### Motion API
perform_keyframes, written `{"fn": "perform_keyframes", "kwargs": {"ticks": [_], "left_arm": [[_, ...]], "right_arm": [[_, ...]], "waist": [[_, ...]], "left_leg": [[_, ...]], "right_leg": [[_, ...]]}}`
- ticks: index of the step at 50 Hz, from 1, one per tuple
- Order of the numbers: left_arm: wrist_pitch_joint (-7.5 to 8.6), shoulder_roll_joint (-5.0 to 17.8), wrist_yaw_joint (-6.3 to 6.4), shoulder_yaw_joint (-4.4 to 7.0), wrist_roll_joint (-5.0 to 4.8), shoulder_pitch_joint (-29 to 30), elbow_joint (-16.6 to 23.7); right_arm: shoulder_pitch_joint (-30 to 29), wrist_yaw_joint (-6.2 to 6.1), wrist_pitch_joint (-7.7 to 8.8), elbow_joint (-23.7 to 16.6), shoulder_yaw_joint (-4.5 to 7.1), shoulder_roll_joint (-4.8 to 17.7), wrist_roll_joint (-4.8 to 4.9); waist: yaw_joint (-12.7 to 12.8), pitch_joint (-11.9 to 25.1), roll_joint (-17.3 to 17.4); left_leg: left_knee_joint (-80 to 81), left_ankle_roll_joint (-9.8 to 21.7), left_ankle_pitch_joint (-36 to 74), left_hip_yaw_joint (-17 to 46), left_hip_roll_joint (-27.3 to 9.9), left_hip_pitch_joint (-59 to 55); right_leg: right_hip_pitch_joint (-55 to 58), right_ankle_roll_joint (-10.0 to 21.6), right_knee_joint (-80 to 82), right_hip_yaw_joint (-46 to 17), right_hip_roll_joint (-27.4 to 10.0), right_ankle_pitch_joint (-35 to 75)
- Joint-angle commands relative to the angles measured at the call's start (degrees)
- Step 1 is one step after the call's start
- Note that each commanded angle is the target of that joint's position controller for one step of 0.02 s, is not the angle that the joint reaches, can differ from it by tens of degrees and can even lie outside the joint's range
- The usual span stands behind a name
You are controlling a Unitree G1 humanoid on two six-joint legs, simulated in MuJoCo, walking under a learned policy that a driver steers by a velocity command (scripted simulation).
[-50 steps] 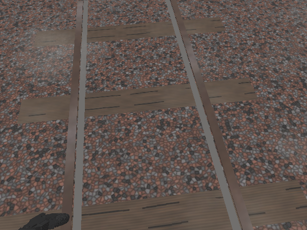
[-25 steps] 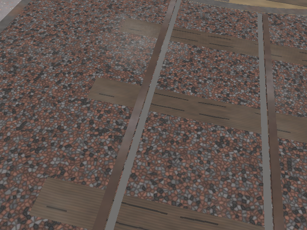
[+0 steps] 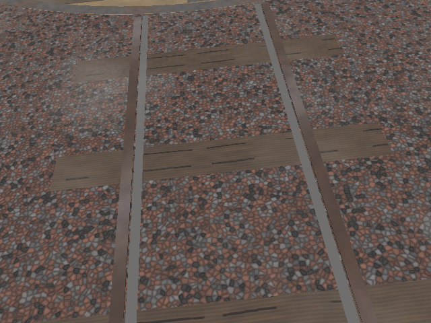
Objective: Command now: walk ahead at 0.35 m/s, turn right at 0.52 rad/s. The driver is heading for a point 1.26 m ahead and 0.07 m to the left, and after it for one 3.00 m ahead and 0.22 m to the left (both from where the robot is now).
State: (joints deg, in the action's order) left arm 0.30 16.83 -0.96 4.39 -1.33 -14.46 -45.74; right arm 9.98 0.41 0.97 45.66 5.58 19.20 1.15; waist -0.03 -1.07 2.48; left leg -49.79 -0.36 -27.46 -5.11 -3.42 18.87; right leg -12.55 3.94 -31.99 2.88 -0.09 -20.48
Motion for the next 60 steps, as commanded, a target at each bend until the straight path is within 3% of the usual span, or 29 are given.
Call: {"fn": "perform_keyframes", "kwargs": {"ticks": [1, 3, 4, 9, 12, 16, 18, 19, 20, 21, 22, 23, 24, 25, 26, 30, 35, 39, 42, 43, 44, 45, 46, 47, 48, 49, 52, 55, 60], "left_arm": [[3.44, 8.91, 0.27, 1.79, 0.08, -5.71, 2.5], [3.36, 7.55, 0.94, 1.0, 0.0, -4.23, 3.21], [3.34, 7.68, 1.3, 0.93, 0.37, -4.84, 3.49], [3.07, 9.51, 2.77, 1.5, 0.4, -8.03, 3.59], [3.39, 8.7, 2.8, 1.3, 0.47, -10.71, 2.3], [3.26, 8.98, 2.63, 1.47, 0.45, -10.98, 1.1], [2.72, 10.18, 2.77, 1.78, 0.96, -10.21, 1.22], [2.16, 10.12, 2.84, 1.61, 1.25, -9.53, 1.29], [1.92, 9.28, 3.05, 1.05, 1.68, -9.6, 1.67], [2.57, 3.92, 2.46, -0.44, 2.06, -16.34, 3.33], [4.01, 3.6, 1.97, -1.16, 1.65, -14.59, 3.07], [5.35, 7.68, 1.29, -0.25, -0.36, -7.73, 5.26], [6.45, 8.25, 0.97, -0.52, -0.98, -2.52, 6.8], [7.17, 7.73, 0.98, -0.52, 0.0, 0.41, 7.5], [7.14, 7.7, 1.14, -0.17, 1.01, 0.24, 7.46], [5.64, 5.11, 1.45, -0.8, 2.39, -0.91, 8.26], [6.15, 2.59, 1.17, -2.03, 2.03, 10.77, 11.67], [6.67, 4.94, 0.59, -1.06, 0.78, 13.55, 12.98], [7.28, 7.18, 0.63, 0.43, 0.55, 7.07, 11.64], [7.57, 9.32, 0.99, 1.33, 1.26, 0.77, 10.91], [7.16, 12.72, 1.45, 2.07, 1.58, -7.45, 10.13], [6.32, 16.08, 0.67, 2.91, 2.11, -9.5, 7.94], [6.33, 9.83, 0.37, 1.66, 1.77, -6.41, 9.53], [6.14, 6.99, 0.57, 0.83, 1.68, -4.31, 9.64], [6.06, 5.95, 0.51, 0.35, 2.16, -1.83, 9.72], [5.93, 4.78, 0.59, 0.07, 2.28, -0.18, 9.14], [6.49, 4.46, 0.82, 0.23, 1.92, -0.06, 7.73], [6.57, 6.53, 1.02, 1.09, 1.65, -0.97, 6.12], [5.62, 8.83, 1.56, 1.71, 1.38, -1.66, 4.16]], "right_arm": [[-10.1, 1.46, 4.47, -8.04, 0.49, 5.77, 0.84], [-9.43, 1.14, 5.23, -6.63, 0.85, 6.36, -1.41], [-9.47, 1.24, 5.32, -6.39, 0.66, 5.47, -1.52], [-15.74, 1.61, 5.31, -8.44, -0.96, 1.04, -0.79], [-18.29, 2.73, 5.6, -9.05, -1.77, 0.18, -0.14], [-17.34, 3.52, 5.89, -9.17, -1.53, 2.23, 0.28], [-11.42, 3.17, 5.61, -7.63, -0.53, 4.5, 0.06], [-3.86, 2.73, 5.26, -5.55, 0.47, 6.3, -0.03], [4.97, 2.3, 4.79, -3.64, 1.01, 7.76, -0.2], [12.45, 2.13, 4.54, -2.89, 2.37, 13.27, -1.06], [13.6, 2.74, 4.71, -1.52, 1.37, 9.51, 0.21], [9.52, 2.47, 4.7, -1.92, 0.57, 7.07, 0.61], [6.18, 2.08, 4.46, -3.04, 0.24, 6.18, 0.11], [3.6, 1.89, 4.38, -3.52, -0.1, 5.36, -0.54], [2.17, 1.64, 4.56, -4.05, -0.59, 4.2, -1.22], [1.59, 0.48, 4.35, -4.59, -0.52, 4.73, -0.39], [6.45, -0.83, 3.49, -3.86, 0.5, 7.36, 0.46], [10.1, -1.25, 2.27, -3.27, 0.51, 6.89, 0.99], [9.41, -1.23, 1.64, -3.97, 0.22, 5.52, 0.3], [9.65, -0.93, 1.8, -4.53, -0.84, 2.57, -0.18], [12.29, -0.79, 1.98, -5.61, -2.34, -2.26, -1.74], [17.91, -0.66, 2.72, -8.06, -2.54, -1.52, 1.19], [15.32, -1.11, 2.48, -6.27, -1.21, 4.6, 1.93], [9.63, -1.03, 2.14, -7.07, -0.58, 6.4, 1.29], [7.58, -1.03, 1.81, -7.28, -0.58, 5.43, 0.64], [6.0, -0.82, 1.67, -8.0, -0.34, 4.88, 0.17], [5.6, 0.01, 0.67, -8.96, -0.65, 1.86, 0.71], [2.0, 0.35, 0.24, -10.89, -1.16, 0.42, 0.12], [-5.37, 2.0, 1.01, -12.73, -1.99, -0.73, 0.13]], "waist": [[3.24, -3.64, -9.48], [1.95, -3.58, -7.97], [1.8, -2.99, -8.1], [3.59, -3.88, -8.24], [5.45, -5.02, -9.44], [4.17, -5.41, -10.26], [1.09, -0.01, -11.61], [-2.99, 5.16, -11.04], [-7.13, 11.11, -8.97], [-4.68, 21.09, 5.51], [-5.15, 24.33, 12.12], [-5.9, 14.73, 7.96], [-5.19, 8.72, 2.28], [-3.39, 3.98, -2.15], [-1.3, 2.64, -2.28], [1.41, 0.35, 1.11], [-3.18, -0.7, 0.86], [-3.62, 0.62, 1.92], [0.74, 2.6, 3.59], [3.91, 7.55, 1.61], [5.33, 16.11, -9.21], [1.65, 18.24, -27.49], [3.47, 11.61, -15.62], [4.42, 6.2, -10.41], [3.37, 3.84, -6.52], [2.5, 1.73, -7.02], [1.27, 0.74, -9.02], [1.53, -0.41, -6.78], [3.78, -2.15, -5.66]], "left_leg": [[-13.25, 0.93, 3.35, 7.71, -0.8, 34.1], [-7.24, 0.09, 11.63, 7.48, -1.72, 30.03], [-5.18, -0.67, 15.15, 6.79, -0.89, 27.98], [12.8, -3.01, 28.47, 4.91, 3.14, 19.12], [18.95, -2.13, 34.55, 3.9, 3.05, 14.7], [22.3, 2.12, 30.91, 3.73, 2.49, 15.09], [20.83, 4.84, 25.52, 1.26, 5.45, 8.05], [21.1, 6.82, 24.83, -0.5, 7.65, -1.25], [19.0, 9.33, 25.69, 3.81, 4.29, -16.6], [19.68, 19.9, 15.43, 32.07, -10.93, -39.53], [32.01, 22.65, 5.23, 52.89, -15.86, -44.18], [34.22, 19.54, -0.46, 47.73, -14.55, -37.74], [35.41, 17.52, 2.15, 40.63, -12.59, -28.69], [36.69, 16.91, 8.23, 35.55, -10.45, -19.93], [37.82, 16.31, 13.23, 31.81, -8.33, -14.66], [41.17, 17.6, 20.26, 24.83, -5.35, -3.85], [39.2, 13.56, 20.96, 19.32, -1.32, 1.19], [33.34, 11.49, 15.81, 25.0, -3.48, -4.9], [25.03, 8.85, 16.42, 27.59, -2.85, -6.28], [14.65, 6.88, 15.89, 24.77, 0.28, -3.47], [-3.69, 4.2, -0.68, 17.67, 5.41, 4.57], [-19.35, 2.56, -8.33, 13.19, 7.87, 23.63], [-25.33, 1.62, -2.81, 15.51, 4.0, 27.52], [-25.76, 1.34, 2.88, 14.08, 2.42, 27.87], [-24.09, 0.78, 6.93, 13.47, 0.6, 25.2], [-21.13, 0.49, 9.25, 13.46, -0.7, 24.25], [-17.22, -0.11, 11.82, 11.4, -2.24, 21.18], [-10.59, -0.97, 15.38, 11.09, -2.87, 24.16], [4.94, -0.1, 27.54, 7.24, -2.17, 21.17]], "right_leg": [[20.54, 14.03, 22.43, -32.62, -18.52, -6.36], [18.25, 10.66, 22.17, -24.8, -14.59, 6.8], [17.26, 10.01, 22.28, -22.48, -13.23, 12.38], [9.06, 7.53, 22.37, -15.22, -8.35, 19.17], [7.88, 6.91, 23.94, -13.46, -9.58, 17.29], [15.75, 5.5, 20.87, -11.76, -12.97, 27.02], [19.88, 4.27, 12.49, -9.63, -12.68, 49.57], [19.51, 3.11, 2.45, -7.24, -10.8, 60.23], [10.72, 1.49, -10.5, -6.28, -9.4, 56.64], [-11.89, -2.91, -35.28, -4.75, -1.37, 30.71], [-22.5, -3.91, -45.54, -9.53, 5.01, -9.25], [-28.8, -2.82, -49.01, -12.1, 1.29, -7.34], [-28.6, -1.77, -46.19, -10.98, -1.37, -3.08], [-27.34, -1.56, -41.26, -9.96, -3.26, -0.38], [-23.99, -1.62, -37.01, -10.02, -5.04, 1.86], [-20.16, -5.12, -25.66, -7.55, -5.94, 3.9], [-13.8, -8.12, -4.38, -5.71, -1.97, 23.74], [-11.02, -7.83, 2.44, -8.17, -0.79, 23.03], [-1.91, -4.57, 5.98, -7.19, -0.92, 16.16], [8.3, -1.73, 6.32, -10.47, -5.38, 13.61], [22.37, 1.58, 6.02, -22.62, -16.81, 10.69], [30.85, 10.02, 14.09, -51.04, -26.54, -7.69], [26.08, 8.42, 16.53, -48.1, -23.65, -14.23], [20.67, 6.14, 15.95, -36.54, -20.9, -8.06], [15.15, 5.28, 16.47, -28.93, -18.04, 1.69], [11.89, 5.13, 17.4, -23.71, -15.89, 7.67], [8.16, 5.35, 20.62, -14.42, -13.89, 16.15], [9.14, 6.88, 22.43, -9.75, -15.32, 22.0], [10.43, 5.33, 23.19, -0.15, -14.17, 25.16]]}}
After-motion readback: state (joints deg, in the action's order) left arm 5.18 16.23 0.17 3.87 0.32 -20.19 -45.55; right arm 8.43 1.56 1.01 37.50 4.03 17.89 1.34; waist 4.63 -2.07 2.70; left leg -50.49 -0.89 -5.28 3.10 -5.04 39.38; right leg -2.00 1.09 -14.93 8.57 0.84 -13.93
